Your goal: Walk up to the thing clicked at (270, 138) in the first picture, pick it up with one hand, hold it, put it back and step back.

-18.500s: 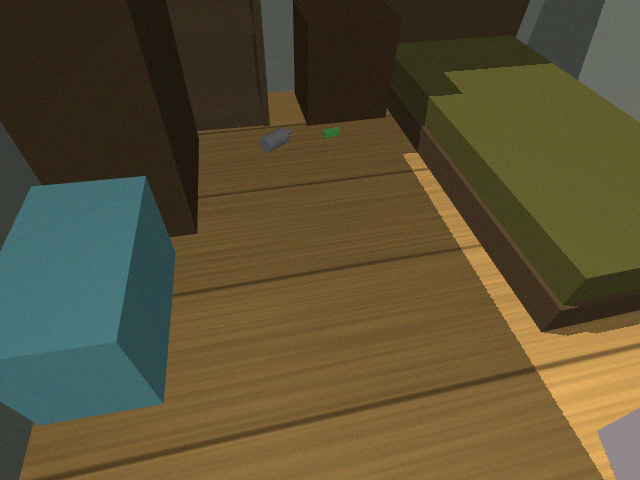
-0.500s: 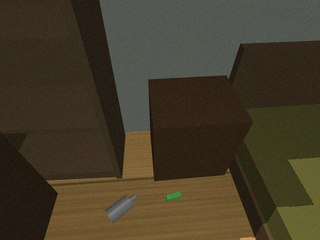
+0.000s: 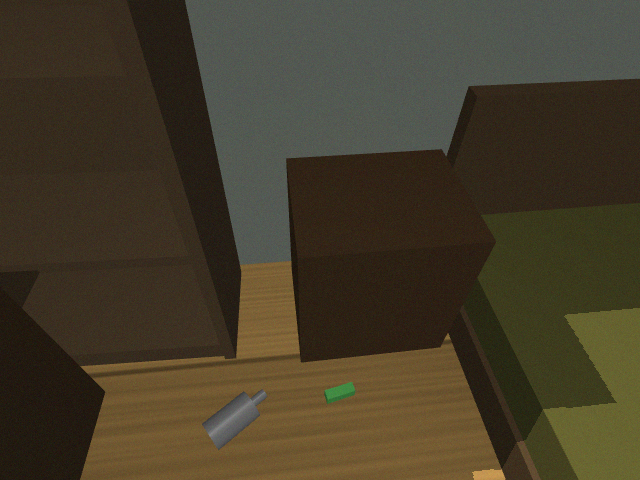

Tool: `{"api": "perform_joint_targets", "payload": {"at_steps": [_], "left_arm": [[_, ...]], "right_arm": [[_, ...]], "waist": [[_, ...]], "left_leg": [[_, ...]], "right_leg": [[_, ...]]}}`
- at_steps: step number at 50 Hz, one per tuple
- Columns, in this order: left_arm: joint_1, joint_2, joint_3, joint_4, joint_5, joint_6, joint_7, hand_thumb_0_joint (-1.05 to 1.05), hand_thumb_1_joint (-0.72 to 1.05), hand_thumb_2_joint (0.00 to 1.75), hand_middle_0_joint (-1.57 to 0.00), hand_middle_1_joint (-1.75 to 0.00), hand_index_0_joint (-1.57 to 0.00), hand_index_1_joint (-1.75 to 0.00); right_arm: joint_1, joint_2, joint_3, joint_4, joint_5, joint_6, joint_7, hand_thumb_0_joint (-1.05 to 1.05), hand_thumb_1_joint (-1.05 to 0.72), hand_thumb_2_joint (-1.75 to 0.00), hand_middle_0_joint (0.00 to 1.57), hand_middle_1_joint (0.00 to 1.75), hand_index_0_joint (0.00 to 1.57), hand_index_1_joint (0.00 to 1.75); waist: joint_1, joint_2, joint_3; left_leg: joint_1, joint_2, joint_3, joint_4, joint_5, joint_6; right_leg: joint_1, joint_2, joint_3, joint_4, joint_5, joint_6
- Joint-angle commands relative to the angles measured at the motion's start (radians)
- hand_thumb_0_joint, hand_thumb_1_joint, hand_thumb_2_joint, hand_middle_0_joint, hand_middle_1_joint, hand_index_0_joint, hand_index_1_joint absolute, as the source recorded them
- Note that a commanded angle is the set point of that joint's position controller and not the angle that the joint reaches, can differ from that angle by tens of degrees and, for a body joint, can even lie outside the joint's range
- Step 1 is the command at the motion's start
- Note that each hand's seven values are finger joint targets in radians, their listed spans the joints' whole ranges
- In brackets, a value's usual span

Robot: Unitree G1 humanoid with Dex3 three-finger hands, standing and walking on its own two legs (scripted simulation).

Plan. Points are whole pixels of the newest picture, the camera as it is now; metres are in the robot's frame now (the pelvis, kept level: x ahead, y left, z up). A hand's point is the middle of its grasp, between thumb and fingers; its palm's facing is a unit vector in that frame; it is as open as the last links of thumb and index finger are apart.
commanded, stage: walk up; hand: left
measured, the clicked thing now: (238, 414) +0.45 +0.23 -0.74
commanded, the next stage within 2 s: stand in 0.12 s
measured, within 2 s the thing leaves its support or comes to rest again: neither
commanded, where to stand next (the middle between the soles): +0.04 +0.01 m, yaw +1 degrees
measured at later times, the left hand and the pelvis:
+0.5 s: hand out of the picture +0.08 +0.25 -0.16, palm faces -0.02 -0.94 -0.34, open 7.4 cm; pelvis +0.00 +0.00 +0.00, yaw +0 degrees
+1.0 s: hand out of the picture +0.08 +0.25 -0.16, palm faces -0.02 -0.94 -0.34, open 7.4 cm; pelvis +0.01 -0.01 +0.00, yaw +0 degrees
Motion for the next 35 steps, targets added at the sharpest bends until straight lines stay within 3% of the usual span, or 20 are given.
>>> {"api": "perform_joint_targets", "payload": {"at_steps": [1, 4, 6, 9, 12, 32, 34, 35], "left_arm": [[-0.043, 0.208, 0.035, -0.06, -0.004, -0.016, 0.017, 0.0, 0.9, 0.9, -0.2, -0.3, -0.2, -0.3], [-0.055, 0.209, 0.035, -0.065, 0.0, -0.017, 0.017, 0.0, 0.9, 0.9, -0.2, -0.3, -0.2, -0.3], [-0.043, 0.221, 0.031, -0.068, -0.003, -0.019, 0.019, 0.0, 0.9, 0.9, -0.2, -0.3, -0.2, -0.3], [-0.042, 0.22, 0.029, -0.069, -0.004, -0.02, 0.021, 0.0, 0.9, 0.9, -0.2, -0.3, -0.2, -0.3], [-0.031, 0.217, 0.025, -0.073, -0.002, -0.024, 0.021, 0.0, 0.9, 0.9, -0.2, -0.3, -0.2, -0.3], [-0.009, 0.227, 0.024, -0.079, -0.002, -0.022, 0.022, 0.0, 0.9, 0.9, -0.2, -0.3, -0.2, -0.3], [-0.014, 0.227, 0.024, -0.082, -0.003, -0.025, 0.023, 0.0, 0.9, 0.9, -0.2, -0.3, -0.2, -0.3], [-0.004, 0.223, 0.021, -0.081, -0.004, -0.025, 0.022, 0.0, 0.9, 0.9, -0.2, -0.3, -0.2, -0.3]], "right_arm": [[-0.051, -0.21, -0.04, -0.066, -0.002, -0.023, -0.015, 0.0, -0.9, -0.9, 0.2, 0.3, 0.2, 0.3], [-0.048, -0.21, -0.04, -0.067, -0.003, -0.022, -0.014, 0.0, -0.9, -0.9, 0.2, 0.3, 0.2, 0.3], [-0.056, -0.213, -0.04, -0.074, -0.01, -0.022, -0.018, 0.0, -0.9, -0.9, 0.2, 0.3, 0.2, 0.3], [-0.058, -0.207, -0.04, -0.074, -0.008, -0.021, -0.017, 0.0, -0.9, -0.9, 0.2, 0.3, 0.2, 0.3], [-0.063, -0.211, -0.042, -0.076, -0.007, -0.022, -0.015, 0.0, -0.9, -0.9, 0.2, 0.3, 0.2, 0.3], [-0.056, -0.212, -0.04, -0.076, -0.007, -0.018, -0.013, 0.0, -0.9, -0.9, 0.2, 0.3, 0.2, 0.3], [-0.049, -0.21, -0.039, -0.075, -0.007, -0.02, -0.012, 0.0, -0.9, -0.9, 0.2, 0.3, 0.2, 0.3], [-0.045, -0.212, -0.04, -0.074, -0.007, -0.019, -0.012, 0.0, -0.9, -0.9, 0.2, 0.3, 0.2, 0.3]], "waist": [[0.009, 0.013, -0.078], [0.003, 0.006, -0.068], [0.003, 0.014, -0.064], [0.001, 0.0, -0.068], [0.001, 0.011, -0.094], [0.007, 0.017, -0.07], [0.005, 0.004, -0.085], [0.006, 0.003, -0.083]], "left_leg": [[0.003, 0.104, -0.086, -0.062, 0.088, 0.03], [-0.017, 0.102, -0.088, -0.07, 0.066, 0.03], [-0.009, 0.115, -0.09, -0.073, 0.122, 0.023], [-0.007, 0.114, -0.093, -0.077, 0.119, 0.018], [0.027, 0.121, -0.091, -0.065, 0.162, 0.021], [-0.002, 0.111, -0.092, -0.079, 0.074, 0.022], [0.015, 0.119, -0.094, -0.068, 0.159, 0.021], [0.009, 0.114, -0.09, -0.067, 0.151, 0.02]], "right_leg": [[0.007, -0.089, 0.08, -0.047, 0.084, -0.034], [0.015, -0.089, 0.079, -0.052, 0.086, -0.032], [0.011, -0.102, 0.081, -0.053, 0.11, -0.032], [0.011, -0.098, 0.075, -0.055, 0.082, -0.033], [0.017, -0.103, 0.076, -0.053, 0.126, -0.034], [0.008, -0.104, 0.075, -0.069, 0.057, -0.035], [0.025, -0.106, 0.072, -0.053, 0.125, -0.038], [0.023, -0.106, 0.072, -0.058, 0.126, -0.036]]}}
